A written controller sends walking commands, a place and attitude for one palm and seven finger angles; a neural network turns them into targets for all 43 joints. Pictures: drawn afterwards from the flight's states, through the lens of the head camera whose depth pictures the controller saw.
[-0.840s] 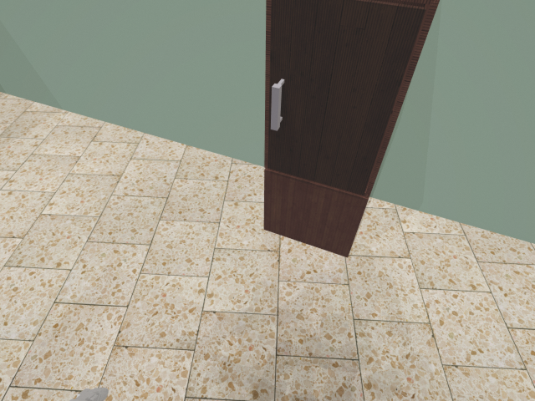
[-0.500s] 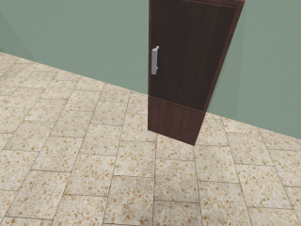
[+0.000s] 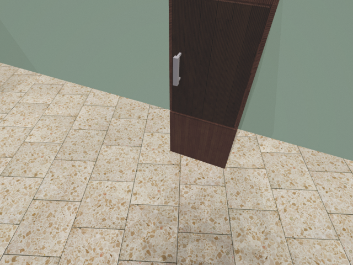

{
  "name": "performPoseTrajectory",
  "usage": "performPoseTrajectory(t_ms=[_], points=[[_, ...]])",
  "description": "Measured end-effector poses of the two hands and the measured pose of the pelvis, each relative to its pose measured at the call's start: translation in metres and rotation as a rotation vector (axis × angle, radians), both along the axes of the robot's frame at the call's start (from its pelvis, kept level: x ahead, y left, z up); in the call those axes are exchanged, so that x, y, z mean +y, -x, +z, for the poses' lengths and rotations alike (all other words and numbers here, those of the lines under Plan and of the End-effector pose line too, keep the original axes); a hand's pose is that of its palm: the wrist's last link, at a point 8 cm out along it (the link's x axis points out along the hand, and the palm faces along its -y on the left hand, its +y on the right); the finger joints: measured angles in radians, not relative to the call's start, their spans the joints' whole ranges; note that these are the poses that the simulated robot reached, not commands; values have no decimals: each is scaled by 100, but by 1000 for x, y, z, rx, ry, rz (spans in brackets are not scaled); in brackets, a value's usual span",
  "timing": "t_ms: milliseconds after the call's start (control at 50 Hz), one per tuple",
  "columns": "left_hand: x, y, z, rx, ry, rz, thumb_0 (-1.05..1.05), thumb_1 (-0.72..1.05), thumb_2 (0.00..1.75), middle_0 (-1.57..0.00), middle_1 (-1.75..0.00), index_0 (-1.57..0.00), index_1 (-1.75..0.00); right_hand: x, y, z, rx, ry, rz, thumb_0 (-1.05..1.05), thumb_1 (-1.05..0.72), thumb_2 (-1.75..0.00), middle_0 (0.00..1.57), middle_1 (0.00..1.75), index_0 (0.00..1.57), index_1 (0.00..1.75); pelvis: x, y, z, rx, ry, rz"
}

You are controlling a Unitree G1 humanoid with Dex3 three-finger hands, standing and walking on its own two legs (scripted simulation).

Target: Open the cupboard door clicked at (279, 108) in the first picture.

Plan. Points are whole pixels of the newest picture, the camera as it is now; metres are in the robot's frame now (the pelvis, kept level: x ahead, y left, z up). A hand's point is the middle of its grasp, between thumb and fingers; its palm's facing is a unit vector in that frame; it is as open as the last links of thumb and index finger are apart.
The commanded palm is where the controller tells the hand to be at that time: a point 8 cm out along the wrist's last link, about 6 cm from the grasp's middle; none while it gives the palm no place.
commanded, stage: look at it before walking up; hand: left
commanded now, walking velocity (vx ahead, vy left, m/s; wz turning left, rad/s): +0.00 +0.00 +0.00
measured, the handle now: (177, 69) +0.95 +0.04 -0.06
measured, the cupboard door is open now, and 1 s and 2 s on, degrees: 0 0 0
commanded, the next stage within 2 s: turn to face it in 0.60 s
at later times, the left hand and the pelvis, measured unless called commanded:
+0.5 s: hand out of the picture +0.07 +0.24 -0.16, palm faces -0.04 -0.94 -0.33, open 7.4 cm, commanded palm none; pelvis +0.00 +0.00 +0.00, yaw +0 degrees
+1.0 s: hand out of the picture +0.07 +0.21 -0.17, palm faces -0.10 -0.95 -0.29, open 7.4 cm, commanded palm none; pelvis +0.00 +0.00 -0.01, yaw -6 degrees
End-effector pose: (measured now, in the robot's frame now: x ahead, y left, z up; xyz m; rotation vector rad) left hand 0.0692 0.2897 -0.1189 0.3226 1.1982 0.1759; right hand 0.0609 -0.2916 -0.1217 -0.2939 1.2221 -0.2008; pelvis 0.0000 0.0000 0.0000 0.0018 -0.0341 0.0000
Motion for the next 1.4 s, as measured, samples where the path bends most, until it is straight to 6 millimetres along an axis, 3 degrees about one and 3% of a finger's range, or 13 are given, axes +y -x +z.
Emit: performPoseTrajectory(t_ms=[840, 940, 1180, 1260, 1400], points=[[-3, 0, -2, 35, -1, 6, 0, 91, 89, -20, -30, -20, -30, 3, -14, -1, -23, -2, -10, 0, -90, -90, 20, 30, 21, 30, 0, -6, 0, 10, -1, -30], [-17, 2, -12, 73, 22, -21, 0, 91, 90, -20, -30, -20, -30, 14, 0, -10, -27, -32, -64, 0, -90, -90, 20, 30, 20, 30, -2, -2, -5, 17, -8, -74], [-60, 2, -28, 63, 92, -83, 0, 91, 89, -20, -30, -20, -30, 25, 60, -34, 47, -88, -192, 0, -90, -90, 20, 30, 20, 30, -6, 16, -17, 33, -7, -131], [-57, 5, -28, 61, 107, -94, 0, 91, 89, -21, -30, -20, -30, 33, 69, -24, 32, -71, -218, 0, -91, -90, 20, 30, 20, 29, 4, 24, -13, 43, -11, -162], [-34, -4, -38, 58, 123, -139, 0, 91, 89, -21, -30, -20, -30, 58, 94, -12, -40, -37, -283, 0, -90, -90, 20, 30, 20, 29, 25, 34, -14, 34, -10, -225]])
